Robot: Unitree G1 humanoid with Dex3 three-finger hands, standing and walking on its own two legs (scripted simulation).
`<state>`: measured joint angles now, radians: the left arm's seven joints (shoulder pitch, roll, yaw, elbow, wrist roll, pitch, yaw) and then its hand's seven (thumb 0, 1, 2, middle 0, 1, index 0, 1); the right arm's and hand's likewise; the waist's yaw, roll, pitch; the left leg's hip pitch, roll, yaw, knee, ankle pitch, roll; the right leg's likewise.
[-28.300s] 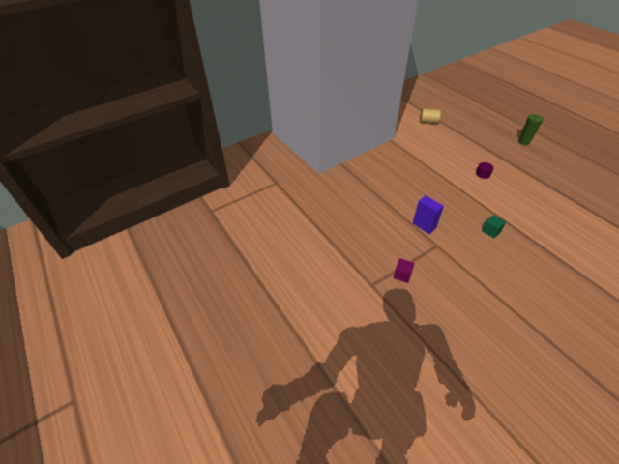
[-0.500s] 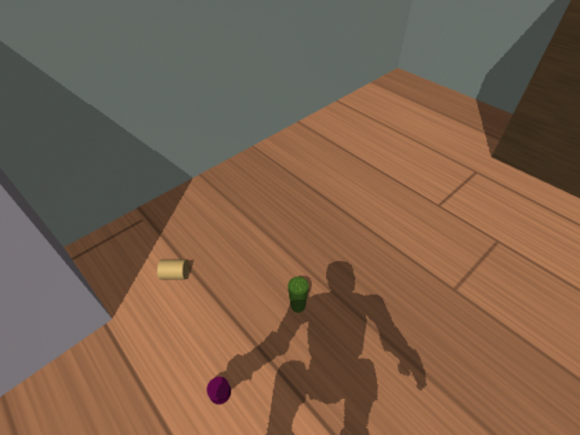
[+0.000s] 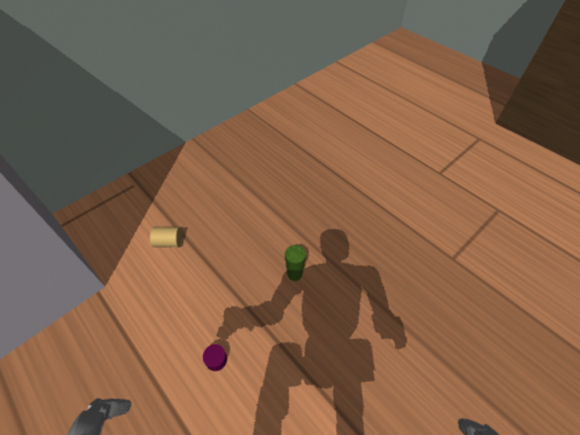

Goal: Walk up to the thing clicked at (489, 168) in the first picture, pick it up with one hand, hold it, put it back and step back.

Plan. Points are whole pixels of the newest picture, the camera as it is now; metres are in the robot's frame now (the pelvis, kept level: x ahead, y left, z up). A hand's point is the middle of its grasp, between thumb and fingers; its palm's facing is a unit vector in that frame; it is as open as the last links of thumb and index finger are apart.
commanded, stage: rise first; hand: left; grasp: from above
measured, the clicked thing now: (215, 357) +0.45 +0.24 -0.73
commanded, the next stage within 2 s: none
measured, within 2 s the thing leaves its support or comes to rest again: neither
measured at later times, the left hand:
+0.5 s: hand out of the picture +0.14 +0.26 -0.20, palm faces -0.19 -0.86 -0.48, open 14.1 cm
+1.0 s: hand (158, 413) +0.25 +0.29 -0.40, palm faces -0.44 -0.41 -0.80, open 14.1 cm
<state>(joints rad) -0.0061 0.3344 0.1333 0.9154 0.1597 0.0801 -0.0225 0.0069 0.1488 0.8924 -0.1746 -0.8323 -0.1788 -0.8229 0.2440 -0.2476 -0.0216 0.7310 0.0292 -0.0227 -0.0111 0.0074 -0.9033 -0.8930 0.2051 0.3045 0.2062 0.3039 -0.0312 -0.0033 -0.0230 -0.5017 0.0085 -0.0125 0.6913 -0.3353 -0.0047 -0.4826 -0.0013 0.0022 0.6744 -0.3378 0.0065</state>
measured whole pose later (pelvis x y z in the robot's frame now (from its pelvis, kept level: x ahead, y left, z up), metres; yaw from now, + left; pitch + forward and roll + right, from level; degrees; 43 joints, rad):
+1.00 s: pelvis -0.07 +0.00 -0.26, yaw -1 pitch +34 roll -3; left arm -0.33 0.51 0.12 0.77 0.75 -0.09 0.11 0.00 -0.55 1.00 -0.10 -1.08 -0.09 -1.08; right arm 0.07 -0.29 -0.05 0.65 0.00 -0.15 0.04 0.01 -0.91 -0.90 0.20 0.30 0.21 0.30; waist -0.03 0.02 -0.16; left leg -1.82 0.00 -0.06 1.90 -0.67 -0.01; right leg -1.79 0.00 -0.03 1.88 -0.68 0.01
